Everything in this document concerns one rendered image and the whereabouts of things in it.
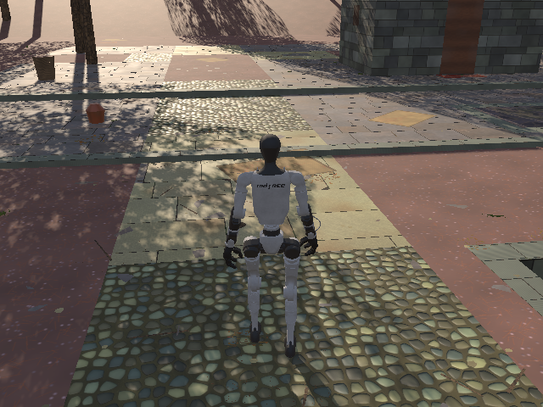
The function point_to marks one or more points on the left robot forearm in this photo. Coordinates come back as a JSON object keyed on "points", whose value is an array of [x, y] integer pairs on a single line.
{"points": [[233, 229]]}

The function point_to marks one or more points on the robot head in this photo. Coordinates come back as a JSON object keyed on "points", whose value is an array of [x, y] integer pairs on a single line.
{"points": [[270, 147]]}

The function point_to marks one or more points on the robot left hand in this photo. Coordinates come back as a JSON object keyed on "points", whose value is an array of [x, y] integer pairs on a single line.
{"points": [[228, 256]]}

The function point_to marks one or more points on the robot right hand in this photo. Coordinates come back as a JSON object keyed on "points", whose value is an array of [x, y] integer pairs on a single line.
{"points": [[310, 242]]}

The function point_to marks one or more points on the right robot forearm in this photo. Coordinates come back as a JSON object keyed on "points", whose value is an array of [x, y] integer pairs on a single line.
{"points": [[309, 224]]}

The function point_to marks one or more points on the right robot upper arm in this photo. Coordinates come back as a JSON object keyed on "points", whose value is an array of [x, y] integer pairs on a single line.
{"points": [[297, 179]]}

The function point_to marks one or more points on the left robot upper arm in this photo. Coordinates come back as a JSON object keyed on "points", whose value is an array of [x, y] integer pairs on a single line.
{"points": [[243, 181]]}

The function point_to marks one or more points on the left robot foot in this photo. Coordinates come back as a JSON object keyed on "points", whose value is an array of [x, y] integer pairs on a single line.
{"points": [[255, 335]]}

